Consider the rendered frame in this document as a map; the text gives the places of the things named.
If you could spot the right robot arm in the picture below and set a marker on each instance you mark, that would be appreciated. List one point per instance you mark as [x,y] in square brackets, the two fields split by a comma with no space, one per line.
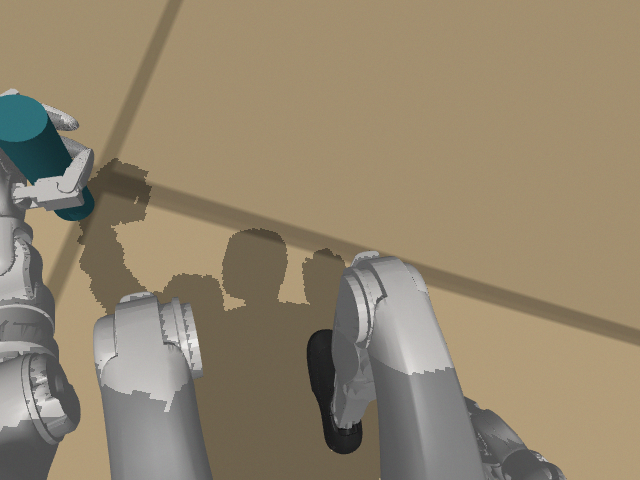
[527,464]

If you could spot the left robot hand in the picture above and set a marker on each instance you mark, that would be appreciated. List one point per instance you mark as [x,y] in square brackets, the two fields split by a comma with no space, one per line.
[52,193]

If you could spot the right robot hand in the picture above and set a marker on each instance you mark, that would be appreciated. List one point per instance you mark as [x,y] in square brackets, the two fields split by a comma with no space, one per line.
[496,439]

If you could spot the can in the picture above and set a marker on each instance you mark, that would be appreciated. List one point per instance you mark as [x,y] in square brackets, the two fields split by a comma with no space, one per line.
[30,140]

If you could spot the left robot arm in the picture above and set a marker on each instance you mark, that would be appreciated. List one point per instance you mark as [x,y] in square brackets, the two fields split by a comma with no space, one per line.
[38,406]

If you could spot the right robot foot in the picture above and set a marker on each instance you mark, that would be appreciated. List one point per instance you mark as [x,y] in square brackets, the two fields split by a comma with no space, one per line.
[322,373]

